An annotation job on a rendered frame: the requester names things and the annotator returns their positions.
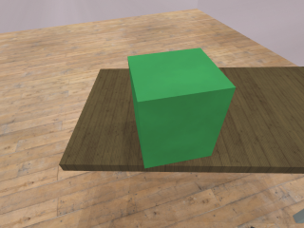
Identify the carton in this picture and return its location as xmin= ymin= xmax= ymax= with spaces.
xmin=127 ymin=47 xmax=236 ymax=169

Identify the table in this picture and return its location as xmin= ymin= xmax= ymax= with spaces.
xmin=59 ymin=66 xmax=304 ymax=223

